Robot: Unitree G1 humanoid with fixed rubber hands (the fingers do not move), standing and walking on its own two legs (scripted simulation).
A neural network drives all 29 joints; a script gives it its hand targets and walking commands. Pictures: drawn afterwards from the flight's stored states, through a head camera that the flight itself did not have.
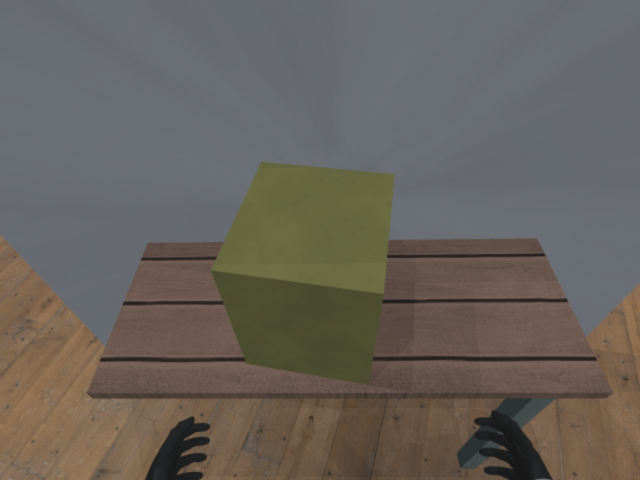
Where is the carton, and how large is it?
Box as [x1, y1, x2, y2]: [211, 162, 394, 384]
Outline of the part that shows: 261,162 211,269 211,272 246,363 368,384 383,295 394,174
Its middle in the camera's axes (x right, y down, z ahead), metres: -0.01 +0.05 +0.60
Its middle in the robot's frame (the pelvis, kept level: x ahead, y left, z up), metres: +0.42 +0.03 +0.00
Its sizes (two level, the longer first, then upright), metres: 0.210 0.200 0.250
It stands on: a table, 0.64 m high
